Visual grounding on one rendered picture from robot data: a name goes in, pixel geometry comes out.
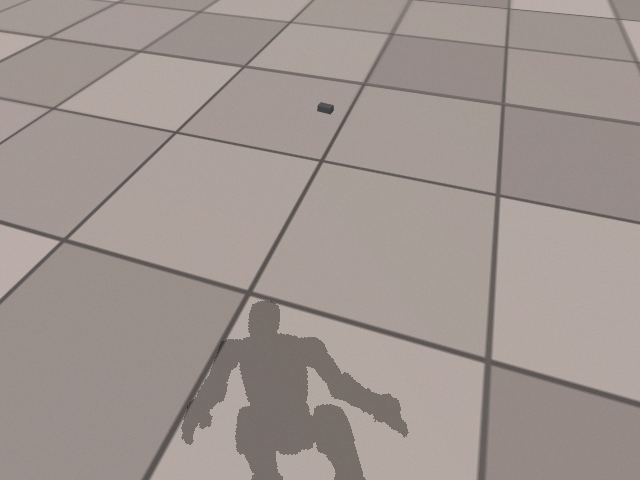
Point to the small box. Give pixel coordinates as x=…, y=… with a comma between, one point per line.
x=325, y=108

